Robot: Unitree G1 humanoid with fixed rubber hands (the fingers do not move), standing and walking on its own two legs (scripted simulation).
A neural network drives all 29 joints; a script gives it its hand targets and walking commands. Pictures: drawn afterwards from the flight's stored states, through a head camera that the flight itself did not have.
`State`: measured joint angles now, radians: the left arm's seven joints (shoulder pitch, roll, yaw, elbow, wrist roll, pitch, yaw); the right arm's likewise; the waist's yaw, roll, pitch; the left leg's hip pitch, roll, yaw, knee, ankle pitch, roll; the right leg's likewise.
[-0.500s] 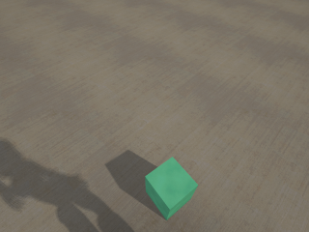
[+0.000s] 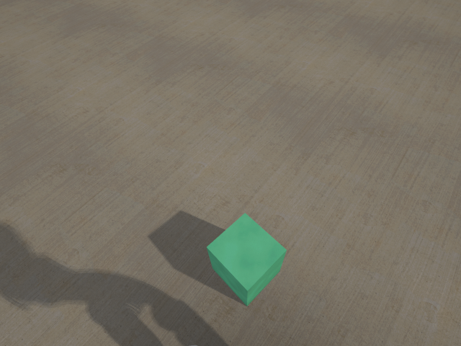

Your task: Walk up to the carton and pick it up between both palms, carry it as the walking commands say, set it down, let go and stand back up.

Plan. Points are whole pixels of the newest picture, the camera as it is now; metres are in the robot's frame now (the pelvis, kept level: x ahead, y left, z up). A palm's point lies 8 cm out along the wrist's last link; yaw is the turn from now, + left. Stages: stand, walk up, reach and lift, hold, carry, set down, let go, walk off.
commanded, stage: walk up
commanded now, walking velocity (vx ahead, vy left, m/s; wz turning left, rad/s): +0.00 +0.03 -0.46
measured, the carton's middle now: (246, 260) +0.48 +0.00 -0.63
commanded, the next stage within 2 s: none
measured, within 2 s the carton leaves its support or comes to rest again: neither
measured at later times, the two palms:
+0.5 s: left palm out of the picture +0.14 +0.24 -0.12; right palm out of the picture -0.01 -0.22 -0.12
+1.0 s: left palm (53, 300) +0.22 +0.39 -0.13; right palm out of the picture +0.11 -0.17 -0.11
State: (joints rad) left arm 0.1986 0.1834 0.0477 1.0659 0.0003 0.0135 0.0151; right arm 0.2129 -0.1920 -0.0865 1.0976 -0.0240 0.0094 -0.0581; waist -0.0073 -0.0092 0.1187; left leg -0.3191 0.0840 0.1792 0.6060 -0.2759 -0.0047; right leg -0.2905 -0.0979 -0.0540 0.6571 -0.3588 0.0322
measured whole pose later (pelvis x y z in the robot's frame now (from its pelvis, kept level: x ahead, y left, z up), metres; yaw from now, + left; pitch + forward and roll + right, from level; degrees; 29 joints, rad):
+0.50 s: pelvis +0.00 +0.02 +0.01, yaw -15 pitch +1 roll +0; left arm 0.18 0.24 0.04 0.93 0.03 0.07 0.00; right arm 0.26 -0.17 -0.03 0.89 -0.06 0.04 -0.01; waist -0.02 -0.01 0.04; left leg -0.24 0.09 0.27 0.53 -0.30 0.03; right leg -0.38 -0.07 -0.09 0.88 -0.44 0.05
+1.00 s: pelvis +0.10 +0.12 +0.00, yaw -31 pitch +4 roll +0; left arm 0.33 0.32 0.07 0.92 0.02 0.05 0.05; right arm 0.09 -0.27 -0.03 0.75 -0.04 0.07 0.06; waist 0.09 -0.04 0.13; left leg -0.43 0.08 0.13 0.61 -0.22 -0.01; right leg -0.37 -0.16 0.14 0.74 -0.49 0.10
